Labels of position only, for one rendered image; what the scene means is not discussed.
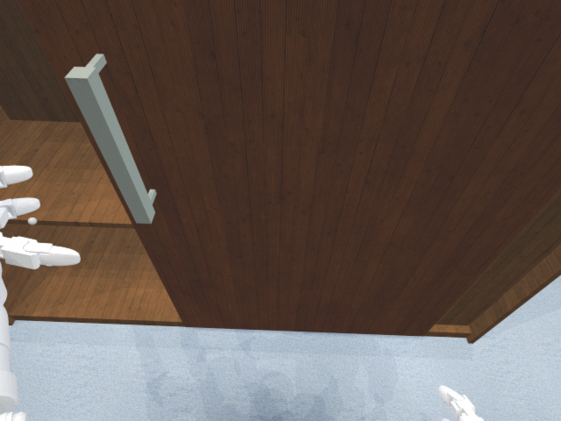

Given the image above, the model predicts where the handle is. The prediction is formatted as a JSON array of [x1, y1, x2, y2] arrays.
[[64, 54, 157, 224]]

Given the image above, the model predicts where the robot left forearm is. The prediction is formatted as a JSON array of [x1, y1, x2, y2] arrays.
[[0, 262, 18, 415]]

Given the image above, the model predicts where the wardrobe door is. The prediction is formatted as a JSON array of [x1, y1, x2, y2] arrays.
[[435, 188, 561, 325], [18, 0, 561, 337]]

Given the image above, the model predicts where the right robot hand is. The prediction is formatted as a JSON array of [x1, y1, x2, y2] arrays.
[[438, 386, 484, 421]]

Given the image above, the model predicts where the left robot hand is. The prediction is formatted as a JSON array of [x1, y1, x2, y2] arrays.
[[0, 166, 81, 269]]

